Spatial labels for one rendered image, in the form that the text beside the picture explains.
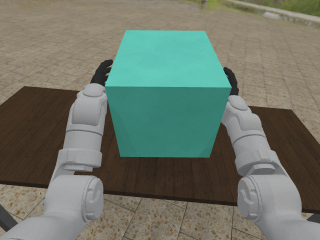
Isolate left robot forearm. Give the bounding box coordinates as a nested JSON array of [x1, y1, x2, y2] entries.
[[44, 83, 108, 212]]

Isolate right robot hand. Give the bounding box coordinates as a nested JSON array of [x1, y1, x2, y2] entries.
[[223, 67, 239, 96]]

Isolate left robot hand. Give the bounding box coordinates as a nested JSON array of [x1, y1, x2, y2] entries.
[[90, 59, 113, 87]]

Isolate right robot forearm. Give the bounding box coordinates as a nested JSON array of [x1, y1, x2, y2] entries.
[[221, 95, 302, 213]]

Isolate carton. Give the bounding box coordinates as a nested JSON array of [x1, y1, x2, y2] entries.
[[104, 30, 232, 158]]

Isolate left robot upper arm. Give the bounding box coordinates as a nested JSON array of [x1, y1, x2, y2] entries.
[[0, 174, 104, 240]]

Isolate table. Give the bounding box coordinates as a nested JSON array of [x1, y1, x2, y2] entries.
[[0, 86, 320, 232]]

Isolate right robot upper arm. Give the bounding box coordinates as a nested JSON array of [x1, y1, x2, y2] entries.
[[237, 174, 320, 240]]

